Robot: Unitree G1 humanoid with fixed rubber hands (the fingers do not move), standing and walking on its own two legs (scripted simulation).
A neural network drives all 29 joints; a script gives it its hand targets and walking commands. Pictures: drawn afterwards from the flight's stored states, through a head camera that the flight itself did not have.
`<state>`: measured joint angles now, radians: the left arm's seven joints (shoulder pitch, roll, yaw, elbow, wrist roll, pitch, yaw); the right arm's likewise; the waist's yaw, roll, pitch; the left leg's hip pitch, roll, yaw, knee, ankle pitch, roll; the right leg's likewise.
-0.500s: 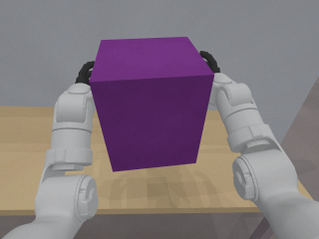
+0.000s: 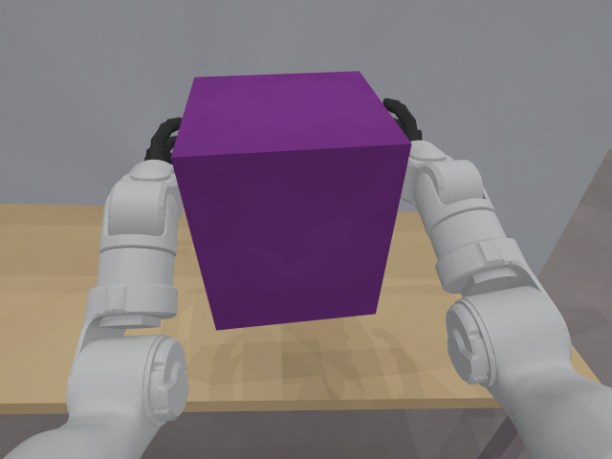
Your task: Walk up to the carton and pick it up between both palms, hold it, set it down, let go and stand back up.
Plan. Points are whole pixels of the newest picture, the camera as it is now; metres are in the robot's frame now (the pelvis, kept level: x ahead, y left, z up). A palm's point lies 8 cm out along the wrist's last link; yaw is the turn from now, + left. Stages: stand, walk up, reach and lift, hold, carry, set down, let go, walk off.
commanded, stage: hold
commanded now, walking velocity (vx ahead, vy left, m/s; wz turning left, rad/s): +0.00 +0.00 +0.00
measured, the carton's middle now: (288, 199) +0.37 +0.01 +0.23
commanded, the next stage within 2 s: set down in 0.52 s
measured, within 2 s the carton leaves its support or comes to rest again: neither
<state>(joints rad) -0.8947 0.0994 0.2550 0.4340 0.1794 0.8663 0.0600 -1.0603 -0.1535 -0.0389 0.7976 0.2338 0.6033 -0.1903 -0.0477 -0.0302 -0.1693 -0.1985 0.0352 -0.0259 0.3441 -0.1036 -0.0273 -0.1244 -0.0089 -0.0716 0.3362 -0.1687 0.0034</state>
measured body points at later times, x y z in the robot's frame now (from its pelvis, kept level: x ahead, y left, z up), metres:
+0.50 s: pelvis +0.00 +0.00 +0.00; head -0.08 +0.02 +0.44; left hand +0.39 +0.17 +0.26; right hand +0.40 -0.14 +0.29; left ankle +0.05 +0.14 -0.75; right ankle +0.01 -0.12 -0.75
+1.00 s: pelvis +0.01 +0.00 +0.00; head -0.06 +0.01 +0.44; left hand +0.41 +0.18 +0.26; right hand +0.43 -0.13 +0.29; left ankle +0.05 +0.14 -0.75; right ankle +0.01 -0.12 -0.75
